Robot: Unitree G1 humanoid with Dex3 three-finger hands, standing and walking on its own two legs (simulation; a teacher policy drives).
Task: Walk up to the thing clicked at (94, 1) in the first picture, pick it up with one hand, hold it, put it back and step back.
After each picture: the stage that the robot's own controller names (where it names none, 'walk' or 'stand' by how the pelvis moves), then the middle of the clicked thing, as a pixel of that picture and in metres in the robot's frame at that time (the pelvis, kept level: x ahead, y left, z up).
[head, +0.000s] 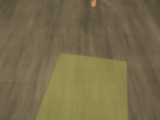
stand; out of the picture +2.29 -0.18 -0.66
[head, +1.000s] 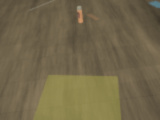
walk; (79, 14) +2.15 +0.18 -0.62
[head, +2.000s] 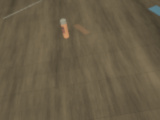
walk; (64, 28) +1.54 +0.33 -0.64
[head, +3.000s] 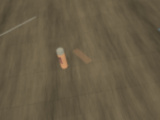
walk; (62, 58) +1.07 +0.30 -0.65
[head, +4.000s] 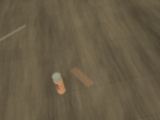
walk; (59, 83) +0.72 +0.26 -0.64
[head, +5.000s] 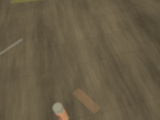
stand; (61, 113) +0.45 +0.25 -0.64
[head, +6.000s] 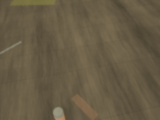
stand; (60, 118) +0.45 +0.20 -0.65
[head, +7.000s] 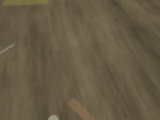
stand; out of the picture +0.39 +0.22 -0.66
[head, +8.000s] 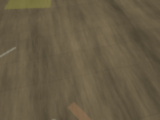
stand; out of the picture +0.38 +0.22 -0.66
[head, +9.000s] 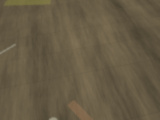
stand; out of the picture +0.37 +0.22 -0.66
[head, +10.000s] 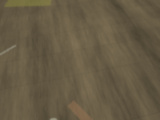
stand; out of the picture +0.38 +0.22 -0.66
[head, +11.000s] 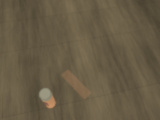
go down; (48, 99) +0.40 +0.22 -0.54
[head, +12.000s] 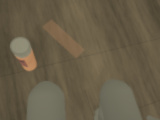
go down; (25, 56) +0.45 +0.25 -0.26
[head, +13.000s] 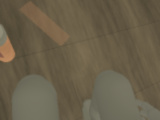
close in; (0, 45) +0.45 +0.27 -0.21
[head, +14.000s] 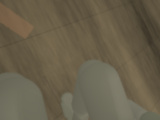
close; out of the picture +0.44 +0.30 -0.16
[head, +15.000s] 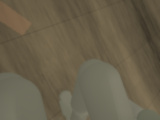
lift; out of the picture +0.42 +0.31 -0.16
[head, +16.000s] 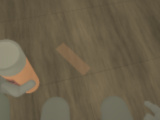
lift; (20, 72) +0.34 +0.21 +0.02
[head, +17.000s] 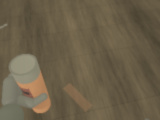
hold; (34, 88) +0.31 +0.18 +0.02
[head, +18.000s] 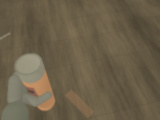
hold; (38, 86) +0.31 +0.16 +0.03
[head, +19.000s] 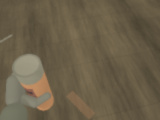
hold; (37, 87) +0.31 +0.17 +0.05
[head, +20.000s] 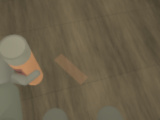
crouch; (25, 65) +0.39 +0.19 -0.02
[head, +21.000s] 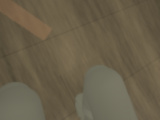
lower; out of the picture +0.47 +0.30 -0.10
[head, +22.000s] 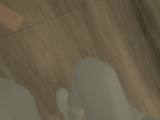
lower; out of the picture +0.44 +0.31 -0.17
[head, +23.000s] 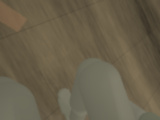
lower; out of the picture +0.43 +0.31 -0.16
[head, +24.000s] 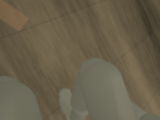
lower; out of the picture +0.43 +0.31 -0.16
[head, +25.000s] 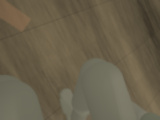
lower; out of the picture +0.42 +0.31 -0.16
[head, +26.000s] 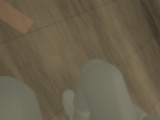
open; out of the picture +0.42 +0.30 -0.17
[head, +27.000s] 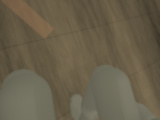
stand; out of the picture +0.42 +0.29 -0.19
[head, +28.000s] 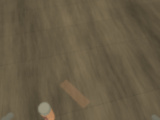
stand; (47, 113) +0.38 +0.22 -0.55
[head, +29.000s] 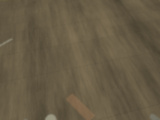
stand; out of the picture +0.38 +0.22 -0.60
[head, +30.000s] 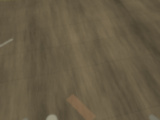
stand; out of the picture +0.38 +0.21 -0.60
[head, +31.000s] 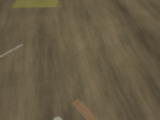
stand; out of the picture +0.39 +0.20 -0.65
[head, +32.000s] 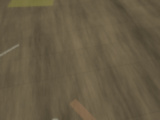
stand; out of the picture +0.37 +0.22 -0.66
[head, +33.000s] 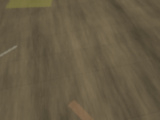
stand; out of the picture +0.37 +0.22 -0.66
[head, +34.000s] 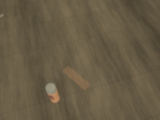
walk; (53, 93) +0.49 +0.22 -0.63
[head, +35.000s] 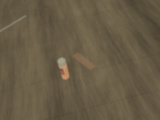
walk; (63, 69) +0.82 +0.26 -0.64
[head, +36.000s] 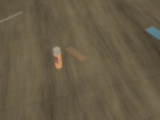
stand; (57, 58) +1.03 +0.23 -0.64
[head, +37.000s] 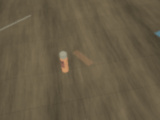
stand; (64, 62) +1.00 +0.21 -0.66
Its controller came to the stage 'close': yes
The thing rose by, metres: 0.68
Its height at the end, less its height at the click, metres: +0.00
